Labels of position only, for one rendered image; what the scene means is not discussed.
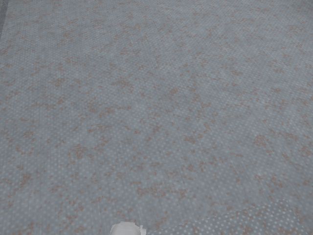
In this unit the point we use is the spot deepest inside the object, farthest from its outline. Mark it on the left robot thigh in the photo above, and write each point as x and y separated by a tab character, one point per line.
128	228

